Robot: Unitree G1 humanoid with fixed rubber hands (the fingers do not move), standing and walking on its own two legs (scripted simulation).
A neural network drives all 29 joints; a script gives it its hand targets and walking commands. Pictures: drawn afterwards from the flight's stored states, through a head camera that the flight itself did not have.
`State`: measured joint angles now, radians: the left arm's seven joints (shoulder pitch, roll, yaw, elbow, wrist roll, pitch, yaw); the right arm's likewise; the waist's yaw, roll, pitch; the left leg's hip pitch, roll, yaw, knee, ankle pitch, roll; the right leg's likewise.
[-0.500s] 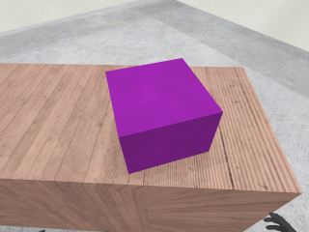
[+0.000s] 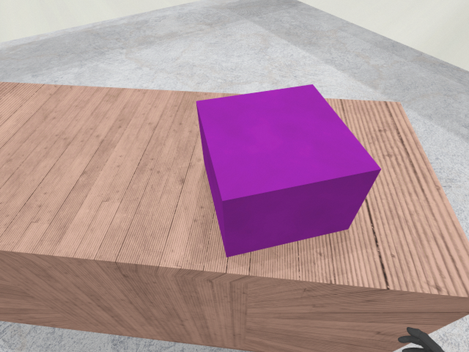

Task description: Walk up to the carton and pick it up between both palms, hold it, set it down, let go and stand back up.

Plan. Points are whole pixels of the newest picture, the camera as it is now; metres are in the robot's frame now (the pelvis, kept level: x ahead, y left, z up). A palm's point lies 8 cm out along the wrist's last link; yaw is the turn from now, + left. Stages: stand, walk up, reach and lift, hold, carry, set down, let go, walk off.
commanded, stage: walk up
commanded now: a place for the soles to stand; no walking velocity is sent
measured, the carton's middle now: (272, 165) +0.48 -0.06 +0.04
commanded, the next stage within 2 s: reach and lift in 0.80 s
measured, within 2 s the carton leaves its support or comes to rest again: neither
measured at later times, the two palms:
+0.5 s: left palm out of the picture +0.11 +0.33 -0.06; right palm out of the picture +0.14 -0.30 -0.07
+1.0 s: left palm (87, 343) +0.17 +0.27 -0.05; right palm (445, 350) +0.15 -0.32 -0.07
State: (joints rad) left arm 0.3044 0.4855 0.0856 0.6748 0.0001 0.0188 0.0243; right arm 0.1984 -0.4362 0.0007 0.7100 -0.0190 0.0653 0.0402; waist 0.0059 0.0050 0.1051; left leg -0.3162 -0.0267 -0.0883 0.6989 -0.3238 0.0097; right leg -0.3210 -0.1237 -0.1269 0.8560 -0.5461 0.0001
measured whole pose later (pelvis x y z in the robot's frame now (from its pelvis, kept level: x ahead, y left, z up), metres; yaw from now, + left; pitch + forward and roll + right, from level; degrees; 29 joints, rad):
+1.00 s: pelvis +0.01 -0.01 +0.01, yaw -1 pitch -3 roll -1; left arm 0.14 0.32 0.07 0.49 0.00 0.32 0.03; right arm 0.08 -0.40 -0.07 0.90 -0.09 -0.19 0.07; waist 0.00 0.03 0.08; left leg -0.28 0.01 -0.09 0.63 -0.30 -0.03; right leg -0.22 -0.05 -0.12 0.59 -0.32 0.01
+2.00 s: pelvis +0.02 -0.03 +0.02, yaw -2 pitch -2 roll +0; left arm 0.27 0.09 0.00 0.02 0.00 0.17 0.20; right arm 0.31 -0.43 -0.07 0.58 0.29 -0.15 0.27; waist 0.00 0.00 -0.01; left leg -0.17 0.03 -0.08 0.41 -0.21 -0.04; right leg -0.12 -0.02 -0.12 0.40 -0.23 -0.01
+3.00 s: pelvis +0.04 -0.04 +0.02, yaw -3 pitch +1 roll +0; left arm 0.20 0.05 0.00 -0.15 0.00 0.26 0.24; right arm -0.03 -0.55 -0.07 0.51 0.46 -0.10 0.30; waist 0.00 -0.01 -0.07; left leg -0.18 0.06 -0.06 0.38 -0.21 -0.07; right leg -0.17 0.00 -0.10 0.40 -0.25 -0.03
